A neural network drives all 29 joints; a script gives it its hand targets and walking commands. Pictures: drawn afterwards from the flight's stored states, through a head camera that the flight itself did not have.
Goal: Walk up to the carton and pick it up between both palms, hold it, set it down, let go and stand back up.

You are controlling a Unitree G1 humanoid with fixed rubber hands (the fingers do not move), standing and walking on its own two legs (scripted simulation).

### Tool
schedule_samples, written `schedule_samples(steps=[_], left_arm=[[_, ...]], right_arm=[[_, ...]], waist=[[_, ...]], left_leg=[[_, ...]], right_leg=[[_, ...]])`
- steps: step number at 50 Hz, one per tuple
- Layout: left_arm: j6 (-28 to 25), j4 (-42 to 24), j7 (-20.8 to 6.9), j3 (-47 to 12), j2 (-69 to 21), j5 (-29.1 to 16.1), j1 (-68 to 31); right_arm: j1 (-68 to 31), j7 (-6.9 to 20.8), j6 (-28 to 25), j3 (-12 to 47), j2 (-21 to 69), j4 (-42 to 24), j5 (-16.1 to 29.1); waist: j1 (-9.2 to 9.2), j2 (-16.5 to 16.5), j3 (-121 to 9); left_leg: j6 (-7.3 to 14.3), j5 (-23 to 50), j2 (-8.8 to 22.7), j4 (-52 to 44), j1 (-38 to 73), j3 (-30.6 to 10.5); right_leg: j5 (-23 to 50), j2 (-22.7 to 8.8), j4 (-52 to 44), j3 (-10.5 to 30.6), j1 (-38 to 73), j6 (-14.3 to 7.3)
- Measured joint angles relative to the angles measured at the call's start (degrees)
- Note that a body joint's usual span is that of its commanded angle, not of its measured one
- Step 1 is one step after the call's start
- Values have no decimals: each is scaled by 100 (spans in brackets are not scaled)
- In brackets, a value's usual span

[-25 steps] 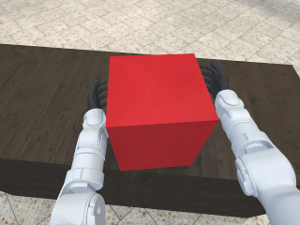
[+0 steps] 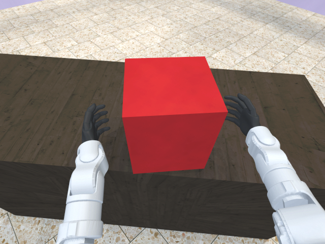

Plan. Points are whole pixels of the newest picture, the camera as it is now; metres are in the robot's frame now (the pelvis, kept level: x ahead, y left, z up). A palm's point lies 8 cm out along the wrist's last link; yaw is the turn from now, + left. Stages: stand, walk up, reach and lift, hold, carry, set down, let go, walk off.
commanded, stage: set down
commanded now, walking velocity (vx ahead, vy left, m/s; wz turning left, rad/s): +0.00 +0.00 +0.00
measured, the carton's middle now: (167, 117) +0.42 +0.04 +0.06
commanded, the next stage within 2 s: none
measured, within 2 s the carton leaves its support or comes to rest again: neither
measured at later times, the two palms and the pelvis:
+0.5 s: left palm (96, 144) +0.28 +0.19 +0.10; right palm (260, 139) +0.36 -0.20 +0.08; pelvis -0.01 -0.01 +0.00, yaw +0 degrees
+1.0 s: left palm (82, 179) +0.20 +0.19 +0.10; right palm (273, 173) +0.28 -0.22 +0.07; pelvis -0.02 -0.01 +0.00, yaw +0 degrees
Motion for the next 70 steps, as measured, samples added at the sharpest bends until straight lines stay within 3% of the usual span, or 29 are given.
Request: schedule_samples(steps=[10,22,35,42,51,70], left_arm=[[513,-2,148,-101,1,-229,0],[799,-36,148,-106,1,-302,11],[899,-1756,105,-266,1,-242,1354],[824,-2431,102,-479,0,-241,2241],[770,-2469,194,-787,1,-240,2337],[957,-2469,216,-807,1,-241,2388]], right_arm=[[24,107,741,-471,2,-142,-272],[606,108,1040,-525,3,-880,-284],[2127,47,803,-547,-15,-2404,-224],[2721,48,610,-547,-102,-2834,-168],[2921,230,681,-577,-104,-2858,-168],[3408,231,1001,-710,-104,-3213,-324]], waist=[[0,-1,0],[-1,-2,1],[-88,-2,1],[-129,-2,-1],[-134,-2,1],[-138,-28,1]], left_leg=[[111,61,-58,0,196,1],[72,41,-103,-1,280,0],[10,-12,-97,-4,275,0],[7,-3,-96,-4,411,0],[31,64,-104,-4,484,0],[66,66,-180,-50,497,1]], right_leg=[[-127,-39,410,1,0,-48],[-276,-83,605,1,0,-54],[-284,-83,489,1,52,-36],[-245,-83,440,1,211,-34],[-223,-88,516,1,247,-34],[-224,-166,453,3,280,20]])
